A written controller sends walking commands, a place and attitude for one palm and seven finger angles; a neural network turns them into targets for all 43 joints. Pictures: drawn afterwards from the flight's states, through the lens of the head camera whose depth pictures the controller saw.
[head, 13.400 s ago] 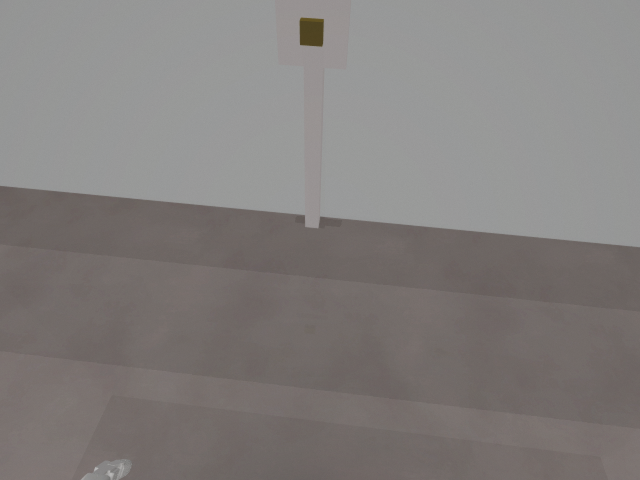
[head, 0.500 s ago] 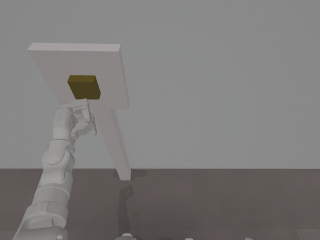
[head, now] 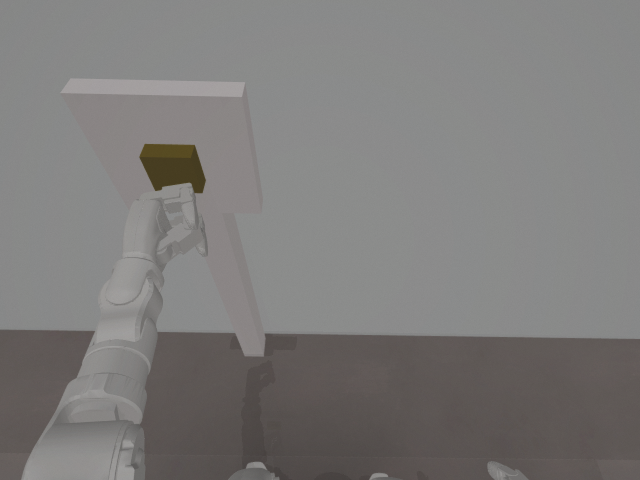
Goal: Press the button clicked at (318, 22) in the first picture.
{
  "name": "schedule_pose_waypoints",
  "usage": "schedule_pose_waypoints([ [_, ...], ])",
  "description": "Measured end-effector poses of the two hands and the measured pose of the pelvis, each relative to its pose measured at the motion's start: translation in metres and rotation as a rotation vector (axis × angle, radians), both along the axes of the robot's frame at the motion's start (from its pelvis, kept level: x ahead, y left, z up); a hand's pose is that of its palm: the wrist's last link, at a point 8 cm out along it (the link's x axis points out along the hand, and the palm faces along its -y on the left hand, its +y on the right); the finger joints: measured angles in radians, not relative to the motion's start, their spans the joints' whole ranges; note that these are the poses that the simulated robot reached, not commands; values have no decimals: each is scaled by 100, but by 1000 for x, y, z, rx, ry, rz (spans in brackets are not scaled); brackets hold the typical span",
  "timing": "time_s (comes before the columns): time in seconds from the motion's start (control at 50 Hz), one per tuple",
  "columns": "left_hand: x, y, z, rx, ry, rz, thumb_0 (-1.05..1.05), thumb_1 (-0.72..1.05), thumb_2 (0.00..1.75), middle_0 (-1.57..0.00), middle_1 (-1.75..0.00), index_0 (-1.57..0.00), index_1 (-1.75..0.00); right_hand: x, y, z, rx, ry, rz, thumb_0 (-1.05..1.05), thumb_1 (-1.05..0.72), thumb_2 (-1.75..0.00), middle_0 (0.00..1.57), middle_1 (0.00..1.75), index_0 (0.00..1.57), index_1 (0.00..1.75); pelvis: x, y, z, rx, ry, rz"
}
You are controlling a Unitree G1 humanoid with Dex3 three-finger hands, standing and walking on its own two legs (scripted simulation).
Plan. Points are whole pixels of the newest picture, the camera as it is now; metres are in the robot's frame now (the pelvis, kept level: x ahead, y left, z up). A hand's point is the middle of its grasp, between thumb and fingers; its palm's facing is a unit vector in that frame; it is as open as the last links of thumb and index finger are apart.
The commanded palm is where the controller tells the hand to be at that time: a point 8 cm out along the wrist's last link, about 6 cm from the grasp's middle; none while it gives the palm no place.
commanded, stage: aim a knuckle at the button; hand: left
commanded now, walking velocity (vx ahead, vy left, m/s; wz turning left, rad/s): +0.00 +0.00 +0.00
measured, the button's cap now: (175, 167) +0.49 +0.20 +0.11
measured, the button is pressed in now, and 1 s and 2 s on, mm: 0 3 11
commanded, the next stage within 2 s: press the button with the knuckle in 0.42 s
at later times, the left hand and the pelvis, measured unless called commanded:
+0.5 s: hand (191, 240) +0.40 +0.17 +0.07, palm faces -0.03 -1.00 +0.02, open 3.1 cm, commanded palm +0.37 +0.22 +0.08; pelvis +0.01 +0.01 +0.00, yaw +0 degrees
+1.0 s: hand (198, 216) +0.43 +0.16 +0.07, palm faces -0.01 -1.00 +0.00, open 3.1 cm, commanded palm +0.41 +0.22 +0.08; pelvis -0.01 +0.01 +0.00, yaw +0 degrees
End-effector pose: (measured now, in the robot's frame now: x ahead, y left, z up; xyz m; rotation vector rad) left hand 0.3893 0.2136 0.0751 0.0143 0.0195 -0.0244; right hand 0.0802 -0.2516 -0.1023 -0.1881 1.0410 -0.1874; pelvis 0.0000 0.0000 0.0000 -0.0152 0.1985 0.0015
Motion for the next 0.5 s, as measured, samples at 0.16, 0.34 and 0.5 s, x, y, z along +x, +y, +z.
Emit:
schedule_pose_waypoints([
  [0.16, -6, 3, -8, -4, -36, 23, 2, 90, 90, -130, -150, -130, -150, -10, -3, 0, -16, 35, -23, 1, -90, -90, 20, 30, 20, 30, 2, 1, 0, 0, 2, -10],
  [0.34, -1, 18, 2, 0, -21, 14, 2, 90, 90, -130, -150, -130, -150, -1, 0, 4, -19, 12, -24, 1, -90, -90, 20, 30, 20, 30, 5, 4, 2, -7, 0, -2],
  [0.5, -14, 7, -5, -33, -26, -7, 2, 90, 90, -129, -150, -130, -150, 16, 6, 8, -16, -38, 3, 1, -90, -90, 20, 30, 20, 30, 6, 8, 2, -6, -3, -4],
])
